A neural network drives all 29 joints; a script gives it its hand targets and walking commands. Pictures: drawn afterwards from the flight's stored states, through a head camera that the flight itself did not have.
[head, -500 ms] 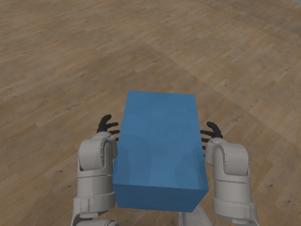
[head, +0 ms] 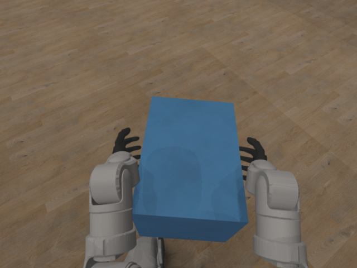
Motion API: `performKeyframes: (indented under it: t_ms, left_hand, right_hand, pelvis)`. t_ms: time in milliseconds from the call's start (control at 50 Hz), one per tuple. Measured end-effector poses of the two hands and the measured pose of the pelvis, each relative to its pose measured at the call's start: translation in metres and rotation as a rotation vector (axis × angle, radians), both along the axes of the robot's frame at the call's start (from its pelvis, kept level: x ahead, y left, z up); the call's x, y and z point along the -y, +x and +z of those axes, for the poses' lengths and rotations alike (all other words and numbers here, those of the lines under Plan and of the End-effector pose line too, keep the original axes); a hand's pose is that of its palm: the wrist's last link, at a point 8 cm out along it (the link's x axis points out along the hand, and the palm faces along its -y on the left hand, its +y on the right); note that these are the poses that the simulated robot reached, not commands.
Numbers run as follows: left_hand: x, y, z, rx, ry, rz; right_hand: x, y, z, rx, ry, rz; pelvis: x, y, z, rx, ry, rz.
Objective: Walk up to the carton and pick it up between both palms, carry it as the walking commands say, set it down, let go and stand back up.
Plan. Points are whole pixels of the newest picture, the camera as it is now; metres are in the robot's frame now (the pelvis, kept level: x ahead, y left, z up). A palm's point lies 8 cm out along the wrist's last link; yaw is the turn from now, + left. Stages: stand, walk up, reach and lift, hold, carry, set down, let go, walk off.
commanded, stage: carry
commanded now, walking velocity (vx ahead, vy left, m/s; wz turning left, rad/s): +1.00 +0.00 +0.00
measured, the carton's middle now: (187, 167) +0.33 +0.02 -0.03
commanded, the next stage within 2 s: none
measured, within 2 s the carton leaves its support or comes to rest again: neither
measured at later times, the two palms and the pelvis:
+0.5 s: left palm (135, 15) +0.85 +0.21 +0.07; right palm (217, 19) +0.84 -0.07 +0.07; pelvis +0.55 +0.07 -0.03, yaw -1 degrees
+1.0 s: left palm out of the picture +1.40 +0.29 +0.06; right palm out of the picture +1.37 +0.01 +0.06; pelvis +1.06 +0.17 +0.00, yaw -4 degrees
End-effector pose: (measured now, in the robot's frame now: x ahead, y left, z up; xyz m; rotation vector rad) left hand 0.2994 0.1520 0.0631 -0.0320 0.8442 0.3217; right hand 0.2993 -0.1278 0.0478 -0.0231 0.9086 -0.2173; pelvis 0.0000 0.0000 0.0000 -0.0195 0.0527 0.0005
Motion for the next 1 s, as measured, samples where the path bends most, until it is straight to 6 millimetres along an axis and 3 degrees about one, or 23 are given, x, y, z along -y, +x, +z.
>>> performKeyframes:
  t_ms: [100,140,240,320,420,560,640,720,800,880,920,960,1000]
  left_hand:
    - [-0.012,0.143,0.003,0.131,-0.019,-0.111]
    - [-0.015,0.188,0.004,0.120,-0.035,-0.139]
    - [-0.023,0.277,0.006,0.008,-0.044,-0.173]
    - [-0.035,0.353,0.014,0.021,-0.050,-0.163]
    - [-0.051,0.459,0.022,0.100,-0.040,-0.119]
    - [-0.063,0.621,-0.006,0.113,0.025,-0.096]
    - [-0.072,0.690,-0.020,-0.019,0.036,-0.045]
    - [-0.089,0.760,-0.021,-0.085,0.023,-0.009]
    - [-0.105,0.858,-0.009,-0.032,0.010,-0.014]
    - [-0.119,0.975,-0.001,0.084,-0.001,-0.074]
    - [-0.126,1.029,0.000,0.124,-0.020,-0.106]
    - [-0.132,1.068,-0.002,0.108,-0.046,-0.105]
    - [-0.137,1.096,-0.004,0.065,-0.063,-0.090]
  right_hand:
    - [-0.012,0.117,0.011,0.130,-0.029,-0.102]
    - [-0.016,0.153,0.015,0.119,-0.048,-0.126]
    - [-0.026,0.234,0.025,0.004,-0.062,-0.165]
    - [-0.038,0.313,0.034,0.015,-0.070,-0.151]
    - [-0.051,0.432,0.039,0.094,-0.056,-0.106]
    - [-0.063,0.613,0.004,0.112,-0.027,-0.035]
    - [-0.072,0.695,-0.013,-0.020,-0.030,0.019]
    - [-0.089,0.770,-0.014,-0.084,-0.017,0.027]
    - [-0.105,0.858,-0.007,-0.033,-0.002,0.000]
    - [-0.119,0.958,0.001,0.084,-0.005,-0.068]
    - [-0.126,1.003,0.005,0.121,-0.025,-0.096]
    - [-0.133,1.039,0.010,0.104,-0.041,-0.111]
    - [-0.138,1.069,0.013,0.062,-0.041,-0.123]
  pelvis:
    - [-0.041,0.125,-0.025,0.039,0.012,-0.060]
    - [-0.051,0.163,-0.018,0.036,0.017,-0.070]
    - [-0.068,0.257,0.010,0.014,-0.023,-0.084]
    - [-0.074,0.337,0.014,0.015,-0.040,-0.064]
    - [-0.075,0.447,0.000,0.008,-0.056,-0.039]
    - [-0.072,0.623,-0.040,0.014,-0.120,-0.018]
    - [-0.074,0.696,-0.022,0.002,-0.076,0.026]
    - [-0.085,0.771,-0.002,0.006,-0.036,0.014]
    - [-0.106,0.861,0.000,0.000,-0.021,-0.010]
    - [-0.140,0.962,-0.019,0.019,-0.023,-0.039]
    - [-0.153,1.004,-0.022,0.020,0.000,-0.047]
    - [-0.160,1.033,-0.011,0.011,0.002,-0.046]
    - [-0.167,1.063,0.003,-0.001,-0.011,-0.071]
